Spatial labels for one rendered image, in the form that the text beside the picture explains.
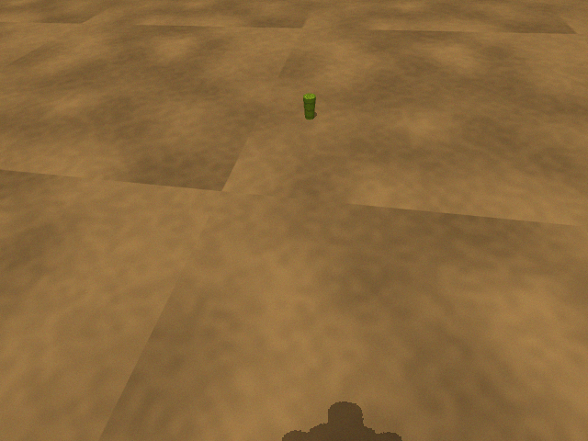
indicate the cup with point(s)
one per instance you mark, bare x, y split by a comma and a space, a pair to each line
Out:
309, 105

